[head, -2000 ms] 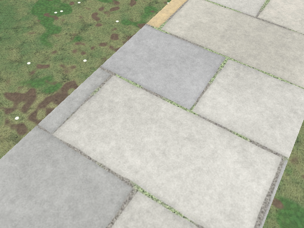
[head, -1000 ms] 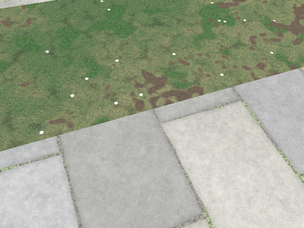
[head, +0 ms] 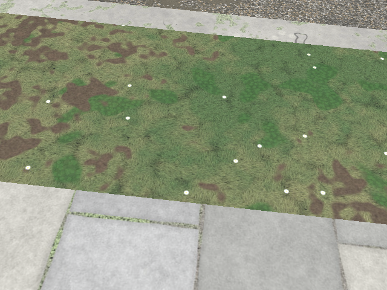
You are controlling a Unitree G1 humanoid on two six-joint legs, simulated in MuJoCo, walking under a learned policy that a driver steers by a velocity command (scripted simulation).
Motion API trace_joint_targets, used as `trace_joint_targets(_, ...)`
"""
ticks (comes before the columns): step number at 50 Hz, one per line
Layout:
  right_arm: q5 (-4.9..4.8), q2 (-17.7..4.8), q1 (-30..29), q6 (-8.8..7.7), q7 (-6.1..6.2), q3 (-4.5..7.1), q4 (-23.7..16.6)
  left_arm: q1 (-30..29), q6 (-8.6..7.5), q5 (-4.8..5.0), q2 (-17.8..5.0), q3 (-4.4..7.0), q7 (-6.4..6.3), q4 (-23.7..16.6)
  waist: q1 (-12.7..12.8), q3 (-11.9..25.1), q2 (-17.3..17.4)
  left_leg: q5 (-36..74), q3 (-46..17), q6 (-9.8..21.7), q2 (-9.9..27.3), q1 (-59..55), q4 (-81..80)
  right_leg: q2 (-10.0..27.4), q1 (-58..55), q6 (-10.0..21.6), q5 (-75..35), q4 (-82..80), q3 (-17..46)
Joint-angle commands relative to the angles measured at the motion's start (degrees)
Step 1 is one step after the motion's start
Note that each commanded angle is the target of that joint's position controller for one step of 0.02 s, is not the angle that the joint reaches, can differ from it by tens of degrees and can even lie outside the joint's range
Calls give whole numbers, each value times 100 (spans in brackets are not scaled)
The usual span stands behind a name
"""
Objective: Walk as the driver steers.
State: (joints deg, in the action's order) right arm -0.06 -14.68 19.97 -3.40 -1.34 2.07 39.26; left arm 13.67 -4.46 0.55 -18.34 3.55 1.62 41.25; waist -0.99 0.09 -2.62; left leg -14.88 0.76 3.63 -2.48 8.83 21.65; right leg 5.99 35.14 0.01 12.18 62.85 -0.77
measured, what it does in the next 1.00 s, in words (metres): walks ahead: right foot, then left foot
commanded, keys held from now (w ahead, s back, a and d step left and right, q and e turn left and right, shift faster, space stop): w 1.00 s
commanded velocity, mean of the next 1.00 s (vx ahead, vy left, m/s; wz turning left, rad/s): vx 0.49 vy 0.00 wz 0.04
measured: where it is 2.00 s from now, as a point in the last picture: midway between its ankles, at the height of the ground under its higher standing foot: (197, 166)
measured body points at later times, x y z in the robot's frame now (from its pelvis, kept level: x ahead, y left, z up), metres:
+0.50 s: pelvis +0.29 -0.04 -0.01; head +0.32 -0.04 +0.44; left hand +0.40 +0.24 -0.12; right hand +0.40 -0.31 -0.12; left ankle +0.25 +0.11 -0.66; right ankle +0.34 -0.11 -0.74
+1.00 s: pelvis +0.57 +0.04 +0.00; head +0.60 +0.06 +0.44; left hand +0.67 +0.32 -0.13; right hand +0.69 -0.23 -0.11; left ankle +0.61 +0.13 -0.74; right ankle +0.53 -0.11 -0.66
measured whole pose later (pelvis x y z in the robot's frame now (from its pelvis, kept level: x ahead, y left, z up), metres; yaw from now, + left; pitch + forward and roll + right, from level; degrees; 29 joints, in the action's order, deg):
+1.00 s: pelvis +0.57 +0.04 +0.00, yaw +0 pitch +1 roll +0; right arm 0.2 -15.7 13.9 -4.7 -1.6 2.5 43.2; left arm 15.0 -4.0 1.0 -18.1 2.4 0.7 45.1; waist -0.5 -1.9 -2.4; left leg -9.2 2.4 3.3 -2.2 16.7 24.6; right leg 3.6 27.5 1.3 19.1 64.7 1.2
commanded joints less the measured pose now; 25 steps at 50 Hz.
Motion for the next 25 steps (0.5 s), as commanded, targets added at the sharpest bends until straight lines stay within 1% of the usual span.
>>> trace_joint_targets(1,2,-917,-201,-151,93,243,-250,-331,-25,-56,-358,75,0,-378,65,-192,596,2031,-1130,921,1390,-532,-1214,140,974,-156,-807,-585,183)
trace_joint_targets(3,-16,-933,-99,-134,138,235,-104,-740,-46,-36,-201,-1,19,-478,-45,-297,596,2249,-771,785,1221,-458,-1260,16,786,-180,-1375,-1486,100)
trace_joint_targets(5,-37,-1002,116,-127,175,245,52,-1240,-86,8,-82,-67,76,-597,-233,-425,664,2101,-599,694,1165,-394,-1380,-142,496,-138,-1876,-2286,-54)
trace_joint_targets(7,-71,-1061,368,-118,185,257,216,-1640,-122,46,-48,-98,151,-713,-369,-574,620,1859,-611,701,1270,-540,-1421,-246,383,-55,-2089,-2821,-86)
trace_joint_targets(8,-84,-1081,458,-105,185,264,290,-1780,-137,56,-59,-101,189,-766,-394,-637,607,1864,-633,713,1355,-699,-1386,-284,397,5,-2075,-3016,-69)
trace_joint_targets(10,-104,-1114,543,-64,193,282,415,-1923,-167,54,-122,-90,255,-848,-353,-671,627,2178,-668,680,1533,-1131,-1177,-334,458,170,-1824,-3294,-19)
trace_joint_targets(11,-112,-1140,548,-37,205,296,461,-1904,-179,42,-163,-78,277,-862,-294,-623,655,2511,-673,638,1599,-1344,-1017,-375,408,261,-1622,-3384,-28)
trace_joint_targets(12,-110,-1186,518,-10,219,310,486,-1781,-182,26,-229,-52,280,-845,-192,-496,718,3181,-658,579,1620,-1514,-783,-472,187,351,-1386,-3428,-90)
trace_joint_targets(13,-96,-1264,493,18,236,331,500,-1555,-170,4,-334,-4,255,-804,-53,-254,844,4226,-642,520,1601,-1662,-416,-642,-205,451,-1083,-3371,-217)
trace_joint_targets(14,-70,-1316,457,60,251,342,508,-1075,-148,-7,-497,79,205,-702,217,139,967,5348,-583,456,1516,-1736,236,-843,-875,595,-843,-3326,-376)
trace_joint_targets(15,-46,-1285,342,102,266,311,481,-198,-126,-7,-714,184,136,-494,699,716,926,5731,-386,293,1285,-1320,1338,-845,-2212,798,-1134,-3402,-418)
trace_joint_targets(16,79,-1041,427,90,286,209,351,849,-89,-72,-1070,261,56,-312,1022,1615,391,3955,-330,141,1000,76,3076,200,-4274,1175,-1494,-3004,744)
trace_joint_targets(17,19,-224,1398,-8,178,-8,376,1106,-100,-62,-1299,312,108,-167,467,2588,-1282,-1387,-578,-241,-219,2328,5256,1630,-6280,2202,86,-3589,3800)
trace_joint_targets(18,-105,-920,752,-129,132,121,417,1112,-81,24,-728,183,76,-182,852,2393,-734,-1759,-1200,-184,-79,2895,5751,1498,-6051,1940,812,-4316,4301)
trace_joint_targets(19,-270,-1123,72,-196,98,197,155,643,-61,18,-629,135,22,-209,772,1295,-491,-1334,-965,-164,234,3290,5742,1348,-5181,1697,733,-4514,3364)
trace_joint_targets(20,-230,-1051,-265,-245,119,150,57,269,-52,-11,-574,112,-1,-240,569,713,133,-826,-744,-146,543,3142,5400,1162,-4208,1560,185,-4680,2770)
trace_joint_targets(21,-133,-992,-416,-246,136,171,44,33,-66,-70,-488,89,6,-259,374,307,298,-553,-646,-177,723,2967,5072,970,-3450,1536,-440,-4834,2330)
trace_joint_targets(22,-108,-929,-241,-199,137,183,85,-73,-102,-145,-393,57,8,-271,154,265,147,-355,-690,-190,881,2589,4907,815,-2996,1521,-749,-5003,2040)
trace_joint_targets(23,-106,-809,-68,-139,146,164,146,-134,-133,-128,-346,51,19,-254,37,260,31,-287,-674,-236,937,2395,4732,722,-2757,1556,-827,-5175,1850)
trace_joint_targets(24,-94,-698,32,-79,163,139,184,-140,-174,-82,-353,55,24,-208,-33,217,-39,-264,-617,-298,981,2327,4547,679,-2570,1603,-930,-5322,1637)
trace_joint_targets(25,-69,-638,-11,-26,180,123,178,-131,-206,-49,-381,61,26,-144,-68,102,-55,-229,-565,-366,1030,2353,4327,664,-2365,1619,-1037,-5436,1436)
